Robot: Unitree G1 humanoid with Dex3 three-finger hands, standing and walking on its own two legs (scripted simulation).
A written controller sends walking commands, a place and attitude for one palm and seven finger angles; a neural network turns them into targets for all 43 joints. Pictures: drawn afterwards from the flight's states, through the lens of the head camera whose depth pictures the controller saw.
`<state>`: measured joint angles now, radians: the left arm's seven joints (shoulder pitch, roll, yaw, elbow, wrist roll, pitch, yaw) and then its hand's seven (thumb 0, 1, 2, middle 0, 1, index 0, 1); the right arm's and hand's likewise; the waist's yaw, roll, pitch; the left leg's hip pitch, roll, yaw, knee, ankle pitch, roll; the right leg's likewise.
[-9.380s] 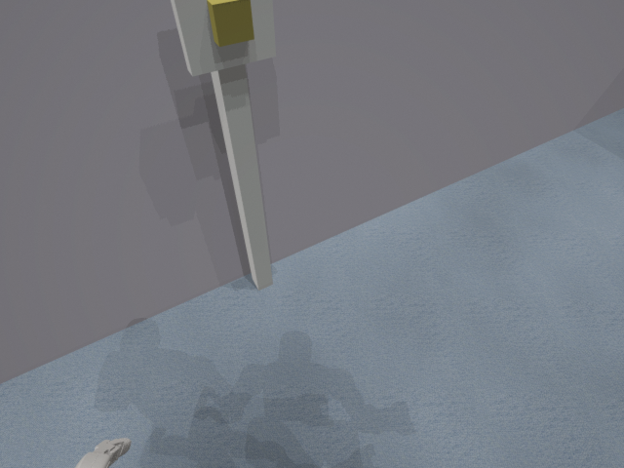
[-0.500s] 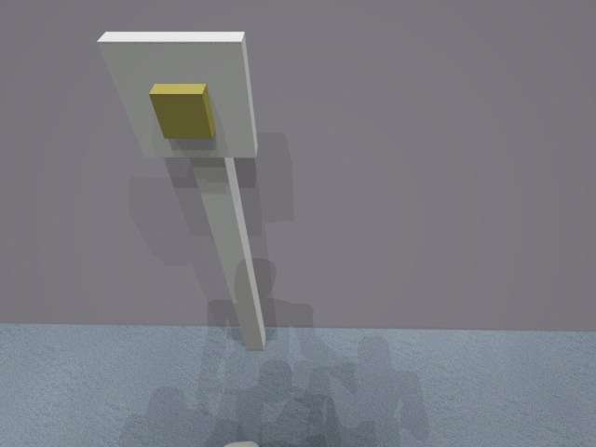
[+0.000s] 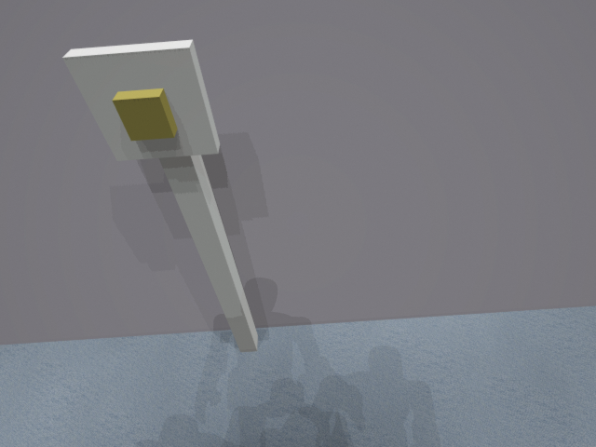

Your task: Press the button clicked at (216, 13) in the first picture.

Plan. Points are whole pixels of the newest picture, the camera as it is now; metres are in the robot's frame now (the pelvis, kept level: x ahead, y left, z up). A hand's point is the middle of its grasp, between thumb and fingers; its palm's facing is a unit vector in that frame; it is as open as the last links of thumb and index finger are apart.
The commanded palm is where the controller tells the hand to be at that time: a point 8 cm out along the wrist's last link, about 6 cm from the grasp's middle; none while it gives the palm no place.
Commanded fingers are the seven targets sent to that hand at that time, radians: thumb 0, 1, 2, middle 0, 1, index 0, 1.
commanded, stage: come to a stop and stand still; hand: left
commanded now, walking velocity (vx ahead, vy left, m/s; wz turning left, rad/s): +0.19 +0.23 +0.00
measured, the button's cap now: (147, 114) +0.54 +0.26 +0.20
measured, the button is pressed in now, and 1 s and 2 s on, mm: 0 0 0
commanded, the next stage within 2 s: look again from close up in 0.86 s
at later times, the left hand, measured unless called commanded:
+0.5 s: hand out of the picture -0.05 +0.19 -0.18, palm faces +0.12 -0.97 -0.19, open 7.4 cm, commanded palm none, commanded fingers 0.00 0.90 0.90 -0.20 -0.30 -0.20 -0.30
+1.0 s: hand out of the picture +0.02 +0.22 -0.17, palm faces +0.00 -0.97 -0.22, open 7.3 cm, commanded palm none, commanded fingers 0.00 0.90 0.90 -0.20 -0.30 -0.20 -0.30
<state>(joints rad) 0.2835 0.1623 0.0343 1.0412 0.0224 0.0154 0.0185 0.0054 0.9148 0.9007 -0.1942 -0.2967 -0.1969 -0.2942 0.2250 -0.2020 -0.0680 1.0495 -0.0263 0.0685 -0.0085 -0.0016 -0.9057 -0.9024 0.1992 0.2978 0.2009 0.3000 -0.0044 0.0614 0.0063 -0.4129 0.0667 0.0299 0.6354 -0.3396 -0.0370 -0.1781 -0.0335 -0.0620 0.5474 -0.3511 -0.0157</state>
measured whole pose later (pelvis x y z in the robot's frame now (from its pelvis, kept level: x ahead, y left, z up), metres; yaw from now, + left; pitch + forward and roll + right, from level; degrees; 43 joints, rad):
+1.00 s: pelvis +0.00 +0.04 +0.01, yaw +0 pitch -1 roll +0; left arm 0.24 0.17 0.00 1.11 0.01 -0.01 0.05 0.01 0.92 0.90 -0.20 -0.30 -0.20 -0.29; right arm 0.29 -0.17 -0.01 1.13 -0.01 0.00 -0.02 0.00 -0.91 -0.90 0.20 0.30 0.20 0.30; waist -0.01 0.01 0.04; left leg -0.19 0.04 0.08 0.46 -0.25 0.00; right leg -0.13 -0.07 -0.04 0.43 -0.28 0.05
